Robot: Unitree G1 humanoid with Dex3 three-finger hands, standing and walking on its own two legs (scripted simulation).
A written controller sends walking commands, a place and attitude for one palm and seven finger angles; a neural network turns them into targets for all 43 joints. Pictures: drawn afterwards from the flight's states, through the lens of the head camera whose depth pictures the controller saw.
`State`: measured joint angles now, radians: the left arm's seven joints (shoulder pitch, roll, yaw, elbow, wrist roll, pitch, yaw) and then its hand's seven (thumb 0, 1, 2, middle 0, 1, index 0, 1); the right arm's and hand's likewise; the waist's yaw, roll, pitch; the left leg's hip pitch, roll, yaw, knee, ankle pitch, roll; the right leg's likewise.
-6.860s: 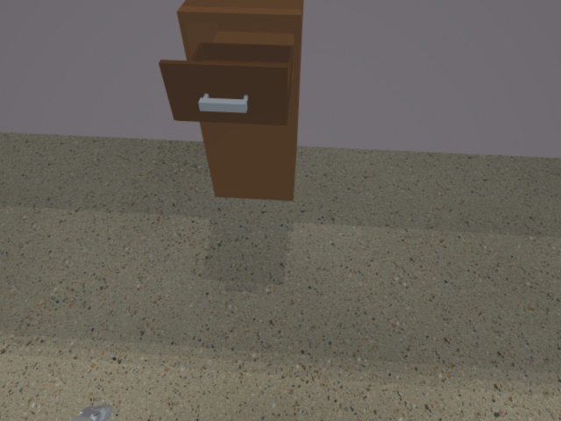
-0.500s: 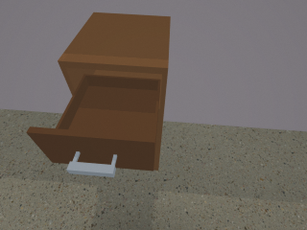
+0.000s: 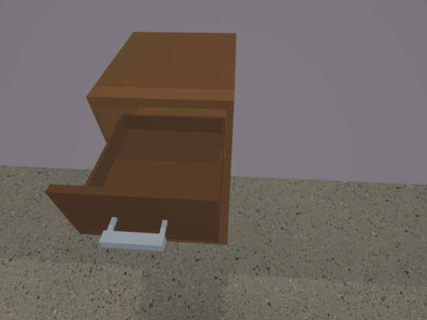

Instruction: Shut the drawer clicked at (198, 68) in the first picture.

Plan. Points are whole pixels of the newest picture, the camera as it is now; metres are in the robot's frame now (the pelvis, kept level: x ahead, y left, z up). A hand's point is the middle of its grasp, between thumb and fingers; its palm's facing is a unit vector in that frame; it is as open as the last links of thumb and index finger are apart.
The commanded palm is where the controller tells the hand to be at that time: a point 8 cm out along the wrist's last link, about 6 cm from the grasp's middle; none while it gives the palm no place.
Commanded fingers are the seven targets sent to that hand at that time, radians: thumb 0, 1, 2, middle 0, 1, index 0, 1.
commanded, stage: look again from close up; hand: left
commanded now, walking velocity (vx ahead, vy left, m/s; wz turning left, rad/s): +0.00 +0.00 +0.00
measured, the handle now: (136, 231) +0.30 +0.19 -0.03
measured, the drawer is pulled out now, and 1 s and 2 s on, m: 0.29 0.28 0.28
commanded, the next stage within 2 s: raise the hand and make a fist in 0.48 s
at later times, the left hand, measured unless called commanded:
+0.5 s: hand out of the picture +0.01 +0.15 -0.17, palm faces +0.01 -0.98 -0.20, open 7.3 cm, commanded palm none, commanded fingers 0.00 0.90 0.90 -0.20 -0.30 -0.20 -0.30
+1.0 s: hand out of the picture +0.13 +0.12 -0.03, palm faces +0.03 -1.00 -0.04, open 6.1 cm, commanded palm +0.10 +0.19 -0.03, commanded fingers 0.00 0.90 0.90 -0.64 -0.78 -0.64 -0.78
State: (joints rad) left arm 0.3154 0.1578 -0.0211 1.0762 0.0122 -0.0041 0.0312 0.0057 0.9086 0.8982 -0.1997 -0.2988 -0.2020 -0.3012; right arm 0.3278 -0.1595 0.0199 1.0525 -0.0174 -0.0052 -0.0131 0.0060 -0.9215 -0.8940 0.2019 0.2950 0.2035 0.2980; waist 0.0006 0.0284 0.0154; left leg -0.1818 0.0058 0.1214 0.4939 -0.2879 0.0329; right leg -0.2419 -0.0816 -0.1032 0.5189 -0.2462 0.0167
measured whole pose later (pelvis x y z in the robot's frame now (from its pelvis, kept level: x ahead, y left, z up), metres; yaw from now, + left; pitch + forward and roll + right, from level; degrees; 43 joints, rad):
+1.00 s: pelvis -0.02 -0.04 -0.07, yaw +2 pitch +10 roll +0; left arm 0.59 0.15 0.05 0.01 -0.19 -0.65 -0.25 0.02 0.91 0.90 -0.45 -0.57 -0.42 -0.56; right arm 0.12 -0.28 -0.09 0.54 0.01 -0.33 -0.01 0.01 -0.91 -0.89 0.20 0.29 0.20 0.30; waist 0.03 -0.03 -0.11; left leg -0.74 0.07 0.06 1.06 -0.50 -0.02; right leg -0.77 -0.08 -0.14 1.06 -0.46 -0.05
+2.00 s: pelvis +0.00 -0.01 -0.05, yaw +2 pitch +7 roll -2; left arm 0.77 0.20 0.05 -0.44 -0.21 -0.28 -0.21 0.02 0.90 0.90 -1.37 -1.57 -1.38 -1.57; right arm 0.21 -0.19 0.02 0.48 0.04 -0.25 -0.03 0.01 -0.91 -0.89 0.21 0.30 0.21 0.30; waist 0.04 0.04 -0.10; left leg -0.57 0.05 0.04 0.95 -0.49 0.01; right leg -0.57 -0.07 -0.15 0.90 -0.43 -0.01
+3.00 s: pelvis -0.01 -0.02 -0.04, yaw +2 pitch +7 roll -1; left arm 0.59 0.19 0.09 -0.22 -0.22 -0.32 -0.23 0.02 0.90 0.90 -1.40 -1.60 -1.40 -1.60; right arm 0.24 -0.23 0.00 0.56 0.03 -0.29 -0.04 0.01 -0.91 -0.89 0.21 0.30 0.21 0.30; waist 0.00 0.03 -0.08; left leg -0.59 0.06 0.05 0.92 -0.47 0.00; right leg -0.60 -0.07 -0.15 0.89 -0.42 -0.02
